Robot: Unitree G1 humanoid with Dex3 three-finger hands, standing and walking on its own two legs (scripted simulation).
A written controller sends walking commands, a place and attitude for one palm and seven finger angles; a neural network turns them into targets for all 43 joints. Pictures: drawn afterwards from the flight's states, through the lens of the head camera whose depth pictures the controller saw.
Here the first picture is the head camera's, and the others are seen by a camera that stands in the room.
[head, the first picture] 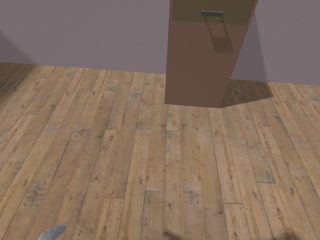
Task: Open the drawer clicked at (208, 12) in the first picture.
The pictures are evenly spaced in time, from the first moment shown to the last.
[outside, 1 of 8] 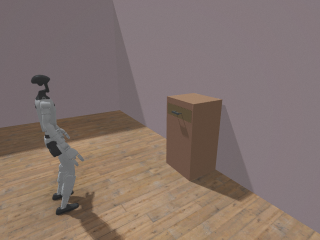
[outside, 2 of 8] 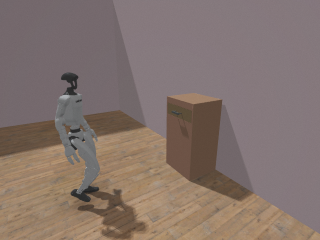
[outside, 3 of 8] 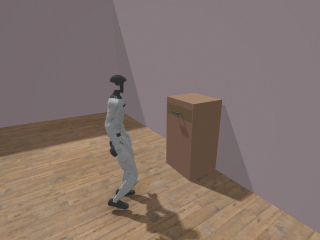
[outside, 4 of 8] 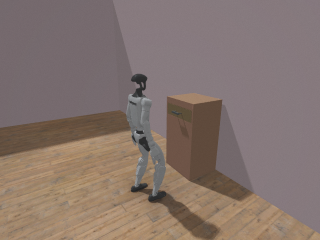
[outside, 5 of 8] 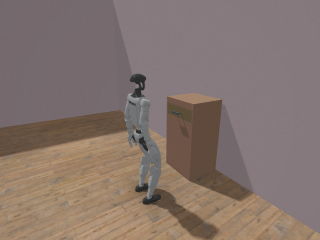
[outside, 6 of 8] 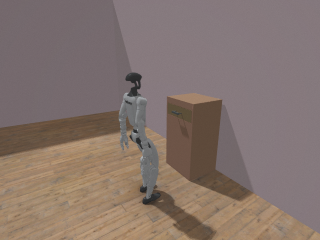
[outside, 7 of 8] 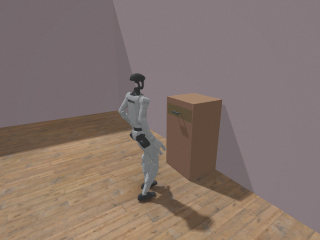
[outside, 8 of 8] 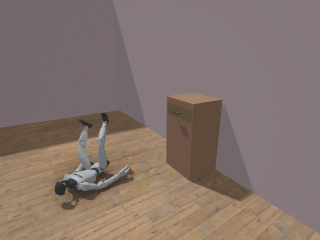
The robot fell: yes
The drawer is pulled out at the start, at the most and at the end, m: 0.00 0.00 0.00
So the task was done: no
